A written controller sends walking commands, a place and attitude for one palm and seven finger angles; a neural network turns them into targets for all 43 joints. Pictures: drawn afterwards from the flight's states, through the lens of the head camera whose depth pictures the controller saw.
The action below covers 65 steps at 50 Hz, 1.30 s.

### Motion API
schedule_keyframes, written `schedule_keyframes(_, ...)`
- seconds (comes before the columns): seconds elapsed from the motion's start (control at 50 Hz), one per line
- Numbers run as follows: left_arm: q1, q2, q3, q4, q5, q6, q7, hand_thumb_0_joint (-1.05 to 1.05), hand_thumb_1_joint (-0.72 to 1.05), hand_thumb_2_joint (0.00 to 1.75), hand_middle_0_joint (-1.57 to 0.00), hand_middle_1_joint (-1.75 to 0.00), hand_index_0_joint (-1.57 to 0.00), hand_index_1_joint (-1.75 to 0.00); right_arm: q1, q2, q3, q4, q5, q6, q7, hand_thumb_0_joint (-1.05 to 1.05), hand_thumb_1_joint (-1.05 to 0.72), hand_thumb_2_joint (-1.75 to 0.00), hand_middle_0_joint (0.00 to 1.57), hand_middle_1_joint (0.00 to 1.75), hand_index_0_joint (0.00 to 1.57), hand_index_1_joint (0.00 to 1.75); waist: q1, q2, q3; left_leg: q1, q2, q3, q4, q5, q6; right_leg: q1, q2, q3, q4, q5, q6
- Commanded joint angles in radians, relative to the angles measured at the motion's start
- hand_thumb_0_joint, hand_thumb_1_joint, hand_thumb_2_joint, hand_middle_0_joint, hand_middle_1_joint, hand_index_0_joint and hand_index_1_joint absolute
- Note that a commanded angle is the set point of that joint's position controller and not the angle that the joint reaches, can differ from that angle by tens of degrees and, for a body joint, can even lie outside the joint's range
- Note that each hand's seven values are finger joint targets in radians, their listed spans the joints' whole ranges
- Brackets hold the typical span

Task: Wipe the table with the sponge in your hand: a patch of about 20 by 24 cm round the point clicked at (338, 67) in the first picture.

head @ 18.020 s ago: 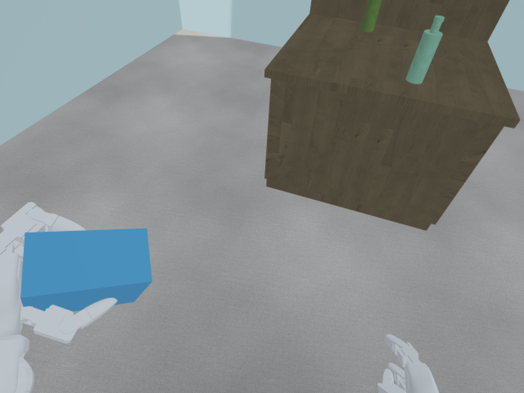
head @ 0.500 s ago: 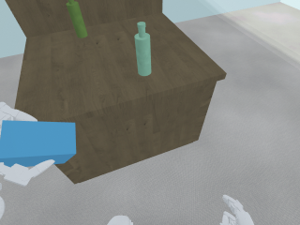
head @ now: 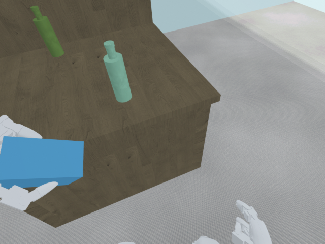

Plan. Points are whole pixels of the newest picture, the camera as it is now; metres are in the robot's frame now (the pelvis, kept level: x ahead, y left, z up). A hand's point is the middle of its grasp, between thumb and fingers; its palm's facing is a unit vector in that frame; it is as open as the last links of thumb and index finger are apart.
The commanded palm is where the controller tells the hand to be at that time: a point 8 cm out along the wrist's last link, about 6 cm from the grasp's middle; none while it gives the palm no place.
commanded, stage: shuffle to correct the standing spot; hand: left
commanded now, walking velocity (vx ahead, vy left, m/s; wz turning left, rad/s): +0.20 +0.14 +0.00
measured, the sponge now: (52, 164) +0.22 +0.22 +0.16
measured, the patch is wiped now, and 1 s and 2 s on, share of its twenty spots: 0.00 0.00 0.00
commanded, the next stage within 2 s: none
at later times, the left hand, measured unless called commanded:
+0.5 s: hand (58, 127) +0.27 +0.20 +0.21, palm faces +0.43 -0.81 -0.40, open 10.6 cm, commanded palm +0.22 +0.25 +0.21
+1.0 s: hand (14, 131) +0.27 +0.29 +0.20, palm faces +0.44 -0.80 -0.41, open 10.6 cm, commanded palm +0.21 +0.33 +0.21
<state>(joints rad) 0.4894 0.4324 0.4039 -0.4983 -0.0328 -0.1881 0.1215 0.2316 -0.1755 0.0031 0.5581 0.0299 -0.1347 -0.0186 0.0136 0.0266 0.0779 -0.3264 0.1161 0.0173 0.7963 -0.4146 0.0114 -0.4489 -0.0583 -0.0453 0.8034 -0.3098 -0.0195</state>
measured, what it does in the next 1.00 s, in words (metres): steps on the spot: left foot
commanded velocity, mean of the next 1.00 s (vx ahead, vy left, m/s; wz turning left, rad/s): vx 0.15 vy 0.16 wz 0.00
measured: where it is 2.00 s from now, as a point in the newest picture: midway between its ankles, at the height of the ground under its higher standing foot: outside the picture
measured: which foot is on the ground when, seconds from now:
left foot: up 0.00-0.44, down 0.46-1.00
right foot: down 0.00-1.00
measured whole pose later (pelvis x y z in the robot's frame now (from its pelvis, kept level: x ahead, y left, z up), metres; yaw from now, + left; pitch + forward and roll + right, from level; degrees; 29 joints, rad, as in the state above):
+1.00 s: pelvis +0.06 +0.04 +0.03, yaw +2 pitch -2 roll +0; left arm 0.45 0.38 0.34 -0.48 -0.03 -0.18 0.15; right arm 0.22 -0.19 0.04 0.59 -0.01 -0.11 -0.01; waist 0.01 0.02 0.04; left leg -0.27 -0.06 0.09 0.57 -0.27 0.10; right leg -0.23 -0.02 -0.10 0.58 -0.31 -0.01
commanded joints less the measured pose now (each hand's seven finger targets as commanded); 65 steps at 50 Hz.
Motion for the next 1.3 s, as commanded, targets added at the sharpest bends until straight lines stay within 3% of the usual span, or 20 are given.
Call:
schedule_keyframes(0.0, -0.258, 0.196, 0.123, -0.233, 0.007, -0.056, 0.023, 0.00, 0.10, 1.30, -1.20, -1.60, -1.20, -1.60, -0.089, -0.137, -0.051, -0.102, -0.012, -0.061, -0.006, 0.00, -0.90, -0.90, 0.20, 0.30, 0.20, 0.30, 0.001, -0.248, -0.097, -0.387, -0.075, -0.064, 0.504, -0.031, 0.001, 0.285, -0.330, 0.691, -0.615, -0.176, -0.168)
schedule_keyframes(0.02, -0.267, 0.196, 0.112, -0.245, 0.004, -0.064, 0.015, 0.00, 0.10, 1.30, -1.20, -1.60, -1.20, -1.60, -0.103, -0.143, -0.055, -0.094, -0.006, -0.064, 0.003, 0.00, -0.90, -0.90, 0.20, 0.30, 0.20, 0.30, -0.003, -0.172, -0.070, -0.394, -0.052, -0.091, 0.508, 0.019, -0.007, 0.273, -0.337, 0.686, -0.578, -0.051, -0.185)
schedule_keyframes(0.06, -0.246, 0.217, 0.150, -0.258, 0.005, -0.079, 0.016, 0.00, 0.10, 1.30, -1.20, -1.60, -1.20, -1.60, -0.113, -0.135, -0.048, -0.075, -0.007, -0.043, 0.007, 0.00, -0.90, -0.90, 0.20, 0.30, 0.20, 0.30, -0.002, -0.083, -0.102, -0.345, -0.019, -0.086, 0.422, 0.058, -0.012, 0.276, -0.314, 0.502, -0.497, 0.180, -0.190)
schedule_keyframes(0.1, -0.138, 0.174, 0.148, -0.200, -0.005, -0.086, 0.028, 0.00, 0.10, 1.30, -1.20, -1.60, -1.20, -1.60, -0.090, -0.124, -0.046, -0.068, -0.013, -0.020, 0.001, 0.00, -0.90, -0.90, 0.20, 0.30, 0.20, 0.30, 0.002, -0.106, -0.181, -0.273, -0.033, -0.047, 0.277, 0.121, -0.008, 0.339, -0.254, 0.313, -0.460, 0.294, -0.154)
schedule_keyframes(0.14, -0.087, 0.153, 0.150, -0.179, -0.014, -0.089, 0.037, 0.00, 0.10, 1.30, -1.20, -1.60, -1.20, -1.60, -0.075, -0.121, -0.050, -0.074, -0.019, -0.020, 0.000, 0.00, -0.90, -0.90, 0.20, 0.30, 0.20, 0.30, -0.001, -0.151, -0.225, -0.220, -0.055, 0.012, 0.110, 0.170, -0.005, 0.384, -0.219, 0.227, -0.454, 0.333, -0.131)
schedule_keyframes(0.24, -0.016, 0.121, 0.116, -0.168, -0.022, -0.076, 0.040, 0.00, 0.10, 1.30, -1.20, -1.60, -1.20, -1.60, -0.057, -0.123, -0.062, -0.105, -0.018, -0.037, 0.000, 0.00, -0.90, -0.90, 0.20, 0.30, 0.20, 0.30, 0.013, -0.140, -0.206, -0.090, -0.095, 0.108, -0.161, 0.195, 0.016, 0.388, -0.225, 0.229, -0.471, 0.251, -0.085)
schedule_keyframes(0.36, -0.128, 0.143, 0.081, -0.162, -0.018, -0.070, 0.043, 0.00, 0.10, 1.30, -1.20, -1.60, -1.20, -1.60, -0.074, -0.156, -0.067, -0.124, -0.006, -0.029, 0.003, 0.00, -0.90, -0.90, 0.20, 0.30, 0.20, 0.30, -0.003, -0.081, -0.106, 0.000, -0.073, 0.037, -0.256, 0.146, 0.044, 0.272, -0.241, 0.306, -0.434, 0.123, -0.059)
schedule_keyframes(0.46, -0.177, 0.168, 0.085, -0.175, -0.018, -0.080, 0.037, 0.00, 0.10, 1.30, -1.20, -1.60, -1.20, -1.60, -0.091, -0.171, -0.068, -0.129, -0.005, -0.002, 0.012, 0.00, -0.90, -0.90, 0.20, 0.30, 0.20, 0.30, -0.003, -0.063, -0.121, 0.006, -0.067, 0.009, -0.214, 0.258, 0.043, 0.304, -0.233, 0.301, -0.346, 0.397, -0.025)
schedule_keyframes(0.52, -0.109, 0.163, 0.094, -0.176, -0.018, -0.074, 0.032, 0.00, 0.10, 1.30, -1.20, -1.60, -1.20, -1.60, -0.097, -0.154, -0.059, -0.138, -0.011, 0.017, 0.015, 0.00, -0.90, -0.90, 0.20, 0.30, 0.20, 0.30, -0.002, -0.054, -0.163, 0.030, -0.080, 0.015, -0.199, 0.323, 0.047, 0.328, -0.204, 0.242, -0.296, 0.472, -0.013)
schedule_keyframes(0.64, -0.097, 0.150, 0.093, -0.212, -0.027, -0.068, 0.037, 0.00, 0.10, 1.30, -1.20, -1.60, -1.20, -1.60, -0.118, -0.153, -0.045, -0.146, -0.020, 0.019, 0.016, 0.00, -0.90, -0.90, 0.20, 0.30, 0.20, 0.30, -0.007, -0.112, -0.170, 0.045, -0.076, -0.010, -0.215, 0.327, 0.041, 0.295, -0.161, 0.204, -0.305, 0.300, -0.036)
schedule_keyframes(0.78, -0.139, 0.130, 0.062, -0.233, -0.015, -0.069, 0.041, 0.00, 0.10, 1.30, -1.20, -1.60, -1.20, -1.60, -0.117, -0.160, -0.030, -0.127, -0.034, -0.015, -0.004, 0.00, -0.90, -0.90, 0.20, 0.30, 0.20, 0.30, -0.018, 0.167, -0.127, 0.145, 0.108, -0.276, -0.508, 0.228, 0.113, 0.062, 0.035, -0.024, 0.015, -0.142, 0.030)
schedule_keyframes(0.9, -0.125, 0.109, 0.035, -0.222, -0.010, -0.056, 0.051, 0.00, 0.10, 1.30, -1.20, -1.60, -1.20, -1.60, -0.110, -0.160, -0.027, -0.110, -0.033, -0.035, 0.000, 0.00, -0.90, -0.90, 0.20, 0.30, 0.20, 0.30, -0.008, 0.119, -0.169, 0.153, 0.048, -0.163, -0.440, 0.353, 0.077, 0.178, 0.032, -0.058, -0.221, -0.050, 0.029)
schedule_keyframes(0.94, -0.104, 0.120, 0.050, -0.190, -0.009, -0.054, 0.053, 0.00, 0.10, 1.30, -1.20, -1.60, -1.20, -1.60, -0.120, -0.162, -0.023, -0.112, -0.037, -0.021, 0.001, 0.00, -0.90, -0.90, 0.20, 0.30, 0.20, 0.30, 0.001, 0.063, -0.183, 0.021, 0.017, -0.134, -0.367, 0.271, 0.055, 0.345, 0.011, -0.018, -0.354, 0.081, 0.004)
schedule_keyframes(1.0, -0.091, 0.118, 0.059, -0.175, -0.025, -0.051, 0.052, 0.00, 0.10, 1.30, -1.20, -1.60, -1.20, -1.60, -0.106, -0.167, -0.040, -0.121, -0.033, 0.003, 0.009, 0.00, -0.90, -0.90, 0.20, 0.30, 0.20, 0.30, -0.005, -0.186, -0.157, -0.144, -0.102, -0.052, -0.070, 0.045, 0.010, 0.340, -0.261, 0.405, -0.473, -0.016, -0.146)
schedule_keyframes(1.04, -0.096, 0.116, 0.073, -0.199, -0.023, -0.053, 0.055, 0.00, 0.10, 1.30, -1.20, -1.60, -1.20, -1.60, -0.113, -0.168, -0.049, -0.114, -0.026, 0.013, 0.016, 0.00, -0.90, -0.90, 0.20, 0.30, 0.20, 0.30, 0.005, -0.231, -0.101, -0.222, -0.062, -0.110, 0.075, -0.029, 0.003, 0.312, -0.376, 0.499, -0.503, 0.051, -0.218)
schedule_keyframes(1.08, -0.132, 0.115, 0.071, -0.210, -0.023, -0.054, 0.058, 0.00, 0.10, 1.30, -1.20, -1.60, -1.20, -1.60, -0.099, -0.147, -0.028, -0.090, -0.030, 0.024, 0.019, 0.00, -0.90, -0.90, 0.20, 0.30, 0.20, 0.30, -0.015, -0.145, -0.119, -0.136, -0.027, -0.128, -0.065, -0.035, 0.019, 0.281, -0.337, 0.359, -0.381, 0.168, -0.169)
schedule_keyframes(1.12, -0.165, 0.124, 0.066, -0.238, -0.015, -0.060, 0.059, 0.00, 0.10, 1.30, -1.20, -1.60, -1.20, -1.60, -0.101, -0.128, -0.017, -0.076, -0.028, 0.021, -0.001, 0.00, -0.90, -0.90, 0.20, 0.30, 0.20, 0.30, -0.032, 0.024, -0.173, 0.112, -0.115, -0.015, -0.317, 0.194, 0.015, 0.206, -0.136, 0.105, -0.203, 0.190, -0.055)
schedule_keyframes(1.16, -0.164, 0.130, 0.043, -0.309, -0.001, -0.070, 0.061, 0.00, 0.10, 1.30, -1.20, -1.60, -1.20, -1.60, -0.125, -0.149, -0.037, -0.101, -0.020, -0.004, -0.020, 0.00, -0.90, -0.90, 0.20, 0.30, 0.20, 0.30, -0.016, 0.328, -0.189, 0.302, 0.082, -0.316, -0.429, 0.470, 0.109, -0.038, 0.040, -0.022, 0.074, -0.124, 0.042)
schedule_keyframes(1.22, -0.118, 0.132, 0.059, -0.244, 0.001, -0.062, 0.053, 0.00, 0.10, 1.30, -1.20, -1.60, -1.20, -1.60, -0.115, -0.159, -0.042, -0.099, -0.030, -0.022, -0.016, 0.00, -0.90, -0.90, 0.20, 0.30, 0.20, 0.30, -0.023, 0.212, -0.105, 0.058, 0.115, -0.373, -0.499, 0.214, 0.186, 0.041, 0.038, 0.008, 0.102, -0.228, 0.026)
schedule_keyframes(1.28, -0.097, 0.148, 0.088, -0.245, -0.001, -0.072, 0.059, 0.00, 0.10, 1.30, -1.20, -1.60, -1.20, -1.60, -0.133, -0.160, -0.036, -0.088, -0.019, -0.032, -0.016, 0.00, -0.90, -0.90, 0.20, 0.30, 0.20, 0.30, 0.005, 0.106, -0.138, -0.024, 0.029, -0.194, -0.374, 0.210, 0.118, 0.267, 0.048, -0.049, -0.251, -0.032, 0.030)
